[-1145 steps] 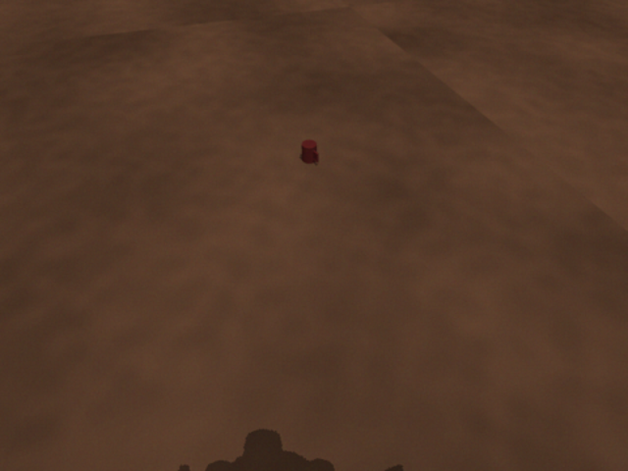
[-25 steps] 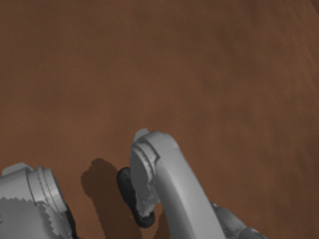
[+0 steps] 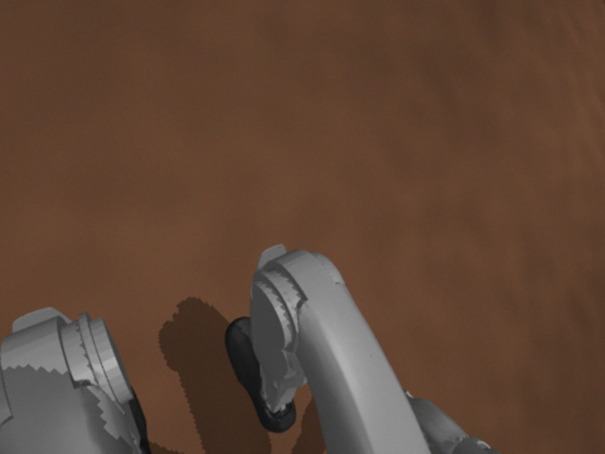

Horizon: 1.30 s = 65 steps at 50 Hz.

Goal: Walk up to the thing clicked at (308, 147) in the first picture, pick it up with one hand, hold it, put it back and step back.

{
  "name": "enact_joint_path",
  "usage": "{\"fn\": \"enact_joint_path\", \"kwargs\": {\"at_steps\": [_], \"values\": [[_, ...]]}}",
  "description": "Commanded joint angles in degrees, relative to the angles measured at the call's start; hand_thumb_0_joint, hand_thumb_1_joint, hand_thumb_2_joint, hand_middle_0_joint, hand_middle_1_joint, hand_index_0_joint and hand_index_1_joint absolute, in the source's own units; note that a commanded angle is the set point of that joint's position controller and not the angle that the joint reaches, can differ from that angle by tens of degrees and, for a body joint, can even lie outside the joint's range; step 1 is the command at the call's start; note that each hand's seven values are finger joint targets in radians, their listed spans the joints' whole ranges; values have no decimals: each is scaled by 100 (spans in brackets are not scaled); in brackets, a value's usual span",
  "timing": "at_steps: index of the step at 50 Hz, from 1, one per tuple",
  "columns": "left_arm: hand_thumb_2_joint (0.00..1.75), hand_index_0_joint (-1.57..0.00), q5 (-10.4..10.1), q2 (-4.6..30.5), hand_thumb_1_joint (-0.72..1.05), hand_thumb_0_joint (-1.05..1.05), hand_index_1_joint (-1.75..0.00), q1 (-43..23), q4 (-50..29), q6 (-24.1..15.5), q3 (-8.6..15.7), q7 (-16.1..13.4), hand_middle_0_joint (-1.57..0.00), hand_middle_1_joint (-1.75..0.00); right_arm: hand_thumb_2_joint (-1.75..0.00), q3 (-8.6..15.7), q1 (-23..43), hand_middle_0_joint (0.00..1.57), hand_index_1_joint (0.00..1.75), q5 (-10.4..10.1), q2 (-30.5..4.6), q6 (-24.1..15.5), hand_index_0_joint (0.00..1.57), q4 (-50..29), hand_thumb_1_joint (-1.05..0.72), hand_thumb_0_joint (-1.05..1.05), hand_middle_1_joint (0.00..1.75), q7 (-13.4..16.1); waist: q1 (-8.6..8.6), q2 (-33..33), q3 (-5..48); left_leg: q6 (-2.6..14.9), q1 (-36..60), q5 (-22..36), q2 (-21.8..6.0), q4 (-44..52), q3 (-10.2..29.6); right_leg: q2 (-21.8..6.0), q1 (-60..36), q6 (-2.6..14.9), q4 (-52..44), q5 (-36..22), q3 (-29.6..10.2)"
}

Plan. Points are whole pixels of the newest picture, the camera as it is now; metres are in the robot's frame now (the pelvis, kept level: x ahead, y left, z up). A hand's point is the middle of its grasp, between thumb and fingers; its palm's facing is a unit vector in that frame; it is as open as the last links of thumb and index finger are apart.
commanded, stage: settle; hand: left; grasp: from above
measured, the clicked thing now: out of the picture +0.46 +0.36 -0.26
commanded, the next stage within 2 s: lift in 0.70 s
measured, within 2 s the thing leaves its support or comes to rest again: leaves its support in 0.14 s
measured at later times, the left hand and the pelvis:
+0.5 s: hand out of the picture +0.42 +0.38 -0.14, palm faces -0.43 -0.12 -0.89, open 10.4 cm; pelvis +0.00 +0.00 +0.03, yaw +4 degrees
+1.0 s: hand out of the picture +0.42 +0.38 -0.08, palm faces -0.44 -0.14 -0.89, open 10.4 cm; pelvis +0.00 +0.00 +0.06, yaw +6 degrees
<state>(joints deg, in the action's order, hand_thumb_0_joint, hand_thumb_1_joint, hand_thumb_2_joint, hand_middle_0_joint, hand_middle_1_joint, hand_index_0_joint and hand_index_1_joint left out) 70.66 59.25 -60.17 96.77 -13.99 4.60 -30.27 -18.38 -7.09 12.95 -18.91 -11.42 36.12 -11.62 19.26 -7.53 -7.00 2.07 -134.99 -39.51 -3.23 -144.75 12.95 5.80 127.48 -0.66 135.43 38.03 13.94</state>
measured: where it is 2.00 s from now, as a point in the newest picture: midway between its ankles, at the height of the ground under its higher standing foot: (205, 426)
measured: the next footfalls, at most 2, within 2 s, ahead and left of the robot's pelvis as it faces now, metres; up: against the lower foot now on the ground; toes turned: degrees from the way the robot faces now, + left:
none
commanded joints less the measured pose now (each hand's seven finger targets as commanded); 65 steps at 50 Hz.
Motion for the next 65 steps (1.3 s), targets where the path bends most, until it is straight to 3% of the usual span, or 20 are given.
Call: {"fn": "enact_joint_path", "kwargs": {"at_steps": [1,3,4,5,6,9,14,19,26,30,34,37,40,42,45,49,52,59,61,65], "values": [[95,-81,-56,1398,40,0,-99,-1260,-1108,110,271,-117,-78,-101,-91,698,-1009,20,30,-86,-1784,2,20,24,-92,0,30,57,11,3149,3698,-177,2969,964,-40,1603,-224,139,-1687,254,-1086,-1271,194],[94,-83,-78,1334,42,0,-97,-1044,-1459,142,334,-67,-80,-99,-91,810,-983,20,30,-103,-1777,30,20,41,-92,0,30,47,-127,3315,3934,-197,3160,1284,-43,1565,-284,142,-1733,266,-1054,-1488,158],[96,-83,-88,1311,43,0,-98,-1050,-1608,157,373,-29,-81,-101,-91,853,-1047,20,30,-110,-1766,32,20,81,-92,0,30,31,-87,3389,3966,-191,3173,1386,-31,1532,-330,144,-1757,266,-1080,-1569,149],[95,-83,-163,1246,44,0,-98,-1240,-2151,122,366,-14,-81,-100,-91,867,-1004,20,30,-118,-1713,45,20,66,-92,0,30,16,-191,3562,4226,-204,3317,1425,-21,1579,-360,132,-1822,269,-1109,-1582,123],[93,-83,-162,1287,43,0,-98,-1020,-2281,157,454,16,-80,-100,-91,931,-1020,20,30,-139,-1701,59,20,92,-92,0,30,1,-294,3749,4368,-215,3432,1529,-19,1606,-383,129,-1864,284,-1094,-1643,100],[93,-83,-267,1170,45,0,-97,-877,-2838,254,567,142,-81,-100,-91,1147,-1106,20,30,-219,-1651,131,20,146,-92,0,30,-45,-413,3812,4789,-200,3516,1595,3,1628,-446,109,-1841,297,-1146,-1659,24],[90,-86,-432,552,48,0,-93,-774,-2986,525,267,466,-83,-96,-90,1412,-1158,20,30,-415,-1513,311,20,273,-92,0,30,-73,-483,3512,4661,-193,3552,1463,35,1914,-421,60,-1414,316,-1252,-1442,-55],[94,-92,-561,49,56,0,-95,-822,-2894,667,-26,895,-89,-98,-90,1517,-1240,20,30,-526,-1448,510,20,273,-92,0,30,-24,-389,2739,4303,-96,3145,1124,105,2054,-496,28,-1470,309,-1527,-1255,-160],[101,-97,-619,174,60,0,-99,-1007,-3124,558,-29,1426,-94,-102,-91,1574,-1314,20,30,-601,-1328,745,20,146,-92,0,30,148,-440,2251,4494,-27,2935,1082,184,2030,-726,32,-2130,308,-1849,-1116,-417],[98,-97,-589,460,61,0,-97,-1241,-3516,417,160,1488,-94,-100,-91,1542,-1269,20,30,-632,-1230,873,20,110,-92,0,30,292,-599,2477,4747,-42,3015,1035,227,2110,-818,0,-2241,306,-1902,-1006,-510],[103,-96,-427,572,60,0,-99,-1239,-3634,346,239,1489,-94,-101,-91,1569,-1271,20,30,-676,-1252,984,20,92,-92,0,30,396,-698,2766,4977,-79,3326,1169,240,2268,-810,-30,-2115,360,-1841,-1107,-454],[108,-98,-409,429,63,0,-100,-1249,-3629,383,176,1481,-97,-101,-90,1602,-1351,20,30,-698,-1206,1049,20,111,-91,0,30,428,-704,2752,5159,-46,3623,1363,212,2347,-811,-24,-2113,327,-1879,-1306,-455],[111,-96,-451,240,60,0,-101,-1245,-3460,458,39,1490,-95,-102,-90,1628,-1426,20,30,-720,-1173,1086,20,106,-91,0,30,486,-589,2634,4880,-35,3503,1106,219,2486,-789,-31,-2018,324,-1995,-1114,-456],[103,-94,-449,181,56,0,-96,-1147,-3463,506,-6,1536,-93,-97,-91,1648,-1440,20,30,-747,-1172,1107,20,121,-92,0,30,522,-679,2674,4907,-43,3570,970,224,2625,-763,-49,-1938,341,-2004,-1006,-419],[99,-94,-612,191,55,0,-94,-972,-3650,620,52,1717,-92,-96,-91,1742,-1508,20,30,-825,-1182,1136,20,116,-93,0,30,542,-862,2898,5198,-83,4026,1071,217,2919,-679,-87,-1951,352,-1986,-1066,-438],[100,-94,-780,43,56,0,-95,-881,-3984,735,-60,2035,-92,-97,-91,1832,-1556,20,30,-902,-1136,1208,20,53,-92,0,30,581,-858,2826,5276,-73,4310,1243,194,3093,-651,-97,-2010,339,-2132,-1161,-483],[103,-95,-855,5,57,0,-95,-839,-4324,690,-6,2166,-94,-97,-91,1870,-1563,20,30,-946,-1086,1249,20,1,-92,0,30,608,-877,2622,5170,-30,4087,1084,238,3161,-747,-119,-2182,344,-2348,-1054,-578],[108,-94,-1068,-204,56,0,-98,-380,-5039,576,20,2332,-93,-99,-91,2033,-1525,20,30,-1097,-988,1264,20,-115,-92,0,30,708,-1125,2427,5650,1,4574,937,242,3676,-766,-136,-2603,325,-2724,-990,-723],[107,-92,-1072,-145,55,0,-101,-232,-5156,582,80,2307,-90,-103,-91,2047,-1524,20,30,-1142,-949,1276,20,-123,-92,0,30,746,-1156,2350,5547,25,4508,876,268,3798,-833,-151,-2780,309,-2919,-959,-773],[107,-93,-1228,-458,57,0,-100,79,-5399,681,-40,2317,-92,-102,-91,2086,-1439,20,30,-1201,-871,1288,20,-170,-92,0,30,819,-1205,2069,5449,48,4752,801,257,4107,-889,-141,-3147,294,-3348,-868,-826]]}}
